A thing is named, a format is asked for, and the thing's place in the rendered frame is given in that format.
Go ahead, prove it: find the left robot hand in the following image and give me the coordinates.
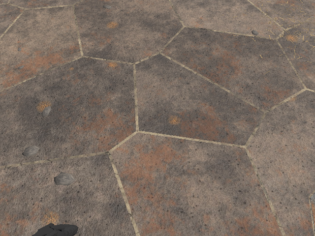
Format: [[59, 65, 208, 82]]
[[32, 223, 78, 236]]

